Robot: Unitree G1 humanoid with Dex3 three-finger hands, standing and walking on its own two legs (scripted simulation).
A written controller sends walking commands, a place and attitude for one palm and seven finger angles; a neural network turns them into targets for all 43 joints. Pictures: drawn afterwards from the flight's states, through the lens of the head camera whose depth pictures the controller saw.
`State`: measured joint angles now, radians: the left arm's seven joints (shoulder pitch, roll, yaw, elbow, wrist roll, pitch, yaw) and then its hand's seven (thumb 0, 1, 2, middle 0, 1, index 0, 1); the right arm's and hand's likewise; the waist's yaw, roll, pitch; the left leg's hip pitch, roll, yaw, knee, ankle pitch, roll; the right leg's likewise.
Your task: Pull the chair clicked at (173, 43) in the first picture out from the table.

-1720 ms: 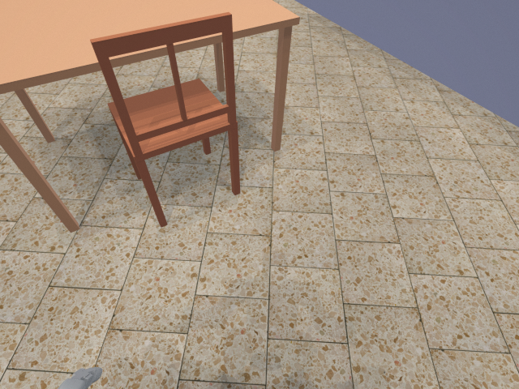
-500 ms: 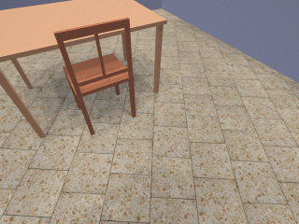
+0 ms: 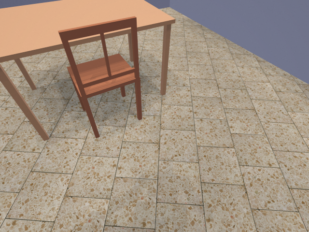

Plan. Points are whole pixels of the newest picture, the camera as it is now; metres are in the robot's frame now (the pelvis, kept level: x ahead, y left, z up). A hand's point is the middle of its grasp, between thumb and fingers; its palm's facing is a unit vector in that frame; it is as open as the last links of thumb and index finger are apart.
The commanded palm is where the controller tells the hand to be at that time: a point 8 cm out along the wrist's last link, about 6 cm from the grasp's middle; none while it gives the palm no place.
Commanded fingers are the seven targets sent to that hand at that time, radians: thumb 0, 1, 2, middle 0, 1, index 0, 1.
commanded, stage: walk to a spot facing it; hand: left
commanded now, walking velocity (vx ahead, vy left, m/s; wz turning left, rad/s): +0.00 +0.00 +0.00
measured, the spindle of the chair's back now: (106, 55) +1.04 +0.35 -0.11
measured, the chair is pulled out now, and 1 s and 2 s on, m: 0.00 0.00 0.00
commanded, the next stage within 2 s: turn to face it in 1.48 s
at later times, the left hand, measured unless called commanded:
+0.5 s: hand out of the picture +0.13 +0.14 -0.19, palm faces -0.13 -0.97 -0.22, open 7.3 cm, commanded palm none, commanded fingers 0.00 0.90 0.90 -0.20 -0.30 -0.20 -0.30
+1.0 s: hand (118, 194) +0.28 +0.15 -0.21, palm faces -0.26 -0.95 -0.16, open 7.4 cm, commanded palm none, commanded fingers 0.00 0.90 0.90 -0.20 -0.30 -0.20 -0.30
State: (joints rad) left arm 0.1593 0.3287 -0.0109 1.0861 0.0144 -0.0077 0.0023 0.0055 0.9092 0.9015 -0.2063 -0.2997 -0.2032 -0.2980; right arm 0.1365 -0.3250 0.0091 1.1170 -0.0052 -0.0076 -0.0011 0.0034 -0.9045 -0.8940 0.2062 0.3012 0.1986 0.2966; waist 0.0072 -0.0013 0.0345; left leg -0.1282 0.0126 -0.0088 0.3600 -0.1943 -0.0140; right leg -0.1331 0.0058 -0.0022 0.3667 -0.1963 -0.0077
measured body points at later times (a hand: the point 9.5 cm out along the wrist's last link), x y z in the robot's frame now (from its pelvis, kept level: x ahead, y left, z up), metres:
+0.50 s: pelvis +0.07 -0.04 -0.03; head +0.09 -0.06 +0.42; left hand +0.14 +0.19 -0.17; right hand -0.01 -0.28 -0.19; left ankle +0.02 +0.11 -0.70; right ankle +0.08 -0.12 -0.75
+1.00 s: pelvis +0.29 -0.04 -0.03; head +0.32 -0.03 +0.42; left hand +0.30 +0.20 -0.19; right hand +0.34 -0.30 -0.15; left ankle +0.40 +0.03 -0.75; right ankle +0.11 -0.11 -0.70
